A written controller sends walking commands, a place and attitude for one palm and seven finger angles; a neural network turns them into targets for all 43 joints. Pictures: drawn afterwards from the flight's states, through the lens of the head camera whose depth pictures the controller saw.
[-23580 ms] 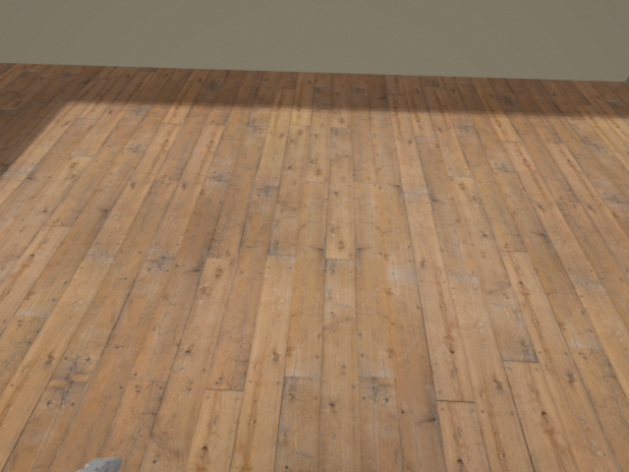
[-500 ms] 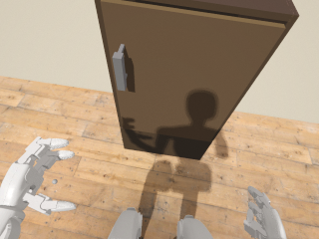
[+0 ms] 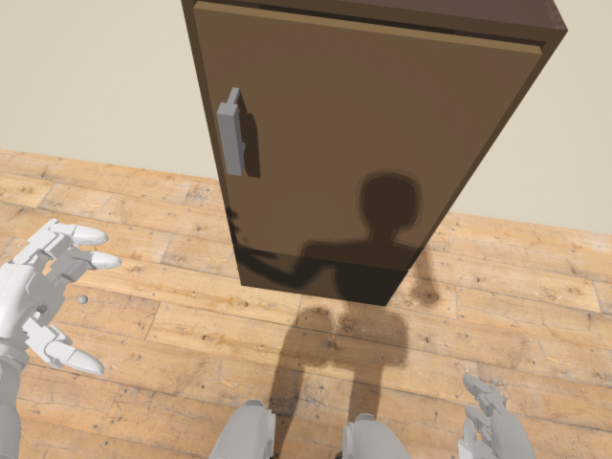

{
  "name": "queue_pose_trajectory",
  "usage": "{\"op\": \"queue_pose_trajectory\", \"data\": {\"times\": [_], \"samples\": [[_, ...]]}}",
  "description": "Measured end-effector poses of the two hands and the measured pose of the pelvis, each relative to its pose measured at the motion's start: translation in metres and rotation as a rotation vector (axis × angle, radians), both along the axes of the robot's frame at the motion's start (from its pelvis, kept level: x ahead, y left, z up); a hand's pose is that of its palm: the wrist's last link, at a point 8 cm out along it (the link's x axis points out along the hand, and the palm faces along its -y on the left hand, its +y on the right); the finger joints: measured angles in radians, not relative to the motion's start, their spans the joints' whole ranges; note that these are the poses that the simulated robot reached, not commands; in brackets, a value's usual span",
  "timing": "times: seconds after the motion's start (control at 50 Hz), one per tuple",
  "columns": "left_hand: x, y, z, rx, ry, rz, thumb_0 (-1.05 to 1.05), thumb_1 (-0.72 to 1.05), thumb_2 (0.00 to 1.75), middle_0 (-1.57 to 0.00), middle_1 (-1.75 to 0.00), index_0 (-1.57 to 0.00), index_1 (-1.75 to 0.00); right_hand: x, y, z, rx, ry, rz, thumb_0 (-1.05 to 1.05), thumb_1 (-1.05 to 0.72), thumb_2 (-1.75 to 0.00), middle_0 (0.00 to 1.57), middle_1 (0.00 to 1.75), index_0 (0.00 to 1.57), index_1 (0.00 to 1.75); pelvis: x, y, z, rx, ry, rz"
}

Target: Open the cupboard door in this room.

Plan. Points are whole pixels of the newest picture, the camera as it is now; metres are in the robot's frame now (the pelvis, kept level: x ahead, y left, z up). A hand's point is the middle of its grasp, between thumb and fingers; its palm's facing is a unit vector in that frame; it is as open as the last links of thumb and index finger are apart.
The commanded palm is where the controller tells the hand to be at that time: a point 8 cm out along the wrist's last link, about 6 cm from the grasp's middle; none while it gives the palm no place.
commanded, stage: raise the hand with hooked fingers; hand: left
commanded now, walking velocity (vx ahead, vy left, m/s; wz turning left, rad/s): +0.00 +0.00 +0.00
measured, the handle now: (235, 132) +0.57 +0.15 +0.05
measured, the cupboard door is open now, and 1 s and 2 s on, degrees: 0 0 0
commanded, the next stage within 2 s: move the hooked fingers beside the handle in 0.46 s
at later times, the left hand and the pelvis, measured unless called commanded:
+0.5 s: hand (91, 297) +0.28 +0.27 +0.05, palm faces -0.07 -1.00 -0.06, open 13.9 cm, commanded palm +0.26 +0.32 +0.06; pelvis +0.00 +0.00 +0.00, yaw +0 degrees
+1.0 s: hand (123, 251) +0.34 +0.25 +0.05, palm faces -0.08 -1.00 -0.05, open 13.9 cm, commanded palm +0.33 +0.30 +0.05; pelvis +0.00 -0.01 +0.00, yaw -1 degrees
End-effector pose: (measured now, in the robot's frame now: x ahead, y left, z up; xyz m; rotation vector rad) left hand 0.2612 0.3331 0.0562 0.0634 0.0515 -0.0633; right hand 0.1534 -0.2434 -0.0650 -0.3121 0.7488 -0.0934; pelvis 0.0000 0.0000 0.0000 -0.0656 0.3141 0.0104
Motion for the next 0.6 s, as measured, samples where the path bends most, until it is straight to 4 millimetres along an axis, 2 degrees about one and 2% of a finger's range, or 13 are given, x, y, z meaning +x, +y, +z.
{"op": "queue_pose_trajectory", "data": {"times": [0.2, 0.6], "samples": [[0.007, -0.008, -0.003, -0.007, 0.004, -0.023, -0.01, -0.50, 0.30, -0.30, -1.20, -0.30, -1.20, -0.009, -0.013, 0.005, -0.022, 0.016, -0.036, 0.01, -0.90, -0.90, 0.21, 0.30, 0.20, 0.30, 0.003, -0.001, 0.002, 0.004, 0.008, -0.010], [0.003, -0.009, 0.000, -0.005, -0.008, -0.005, -0.01, -0.50, 0.30, -0.30, -1.20, -0.30, -1.20, 0.011, -0.004, 0.003, 0.011, -0.022, 0.001, 0.01, -0.90, -0.90, 0.21, 0.30, 0.20, 0.30, 0.004, -0.005, 0.001, 0.005, 0.006, -0.003]]}}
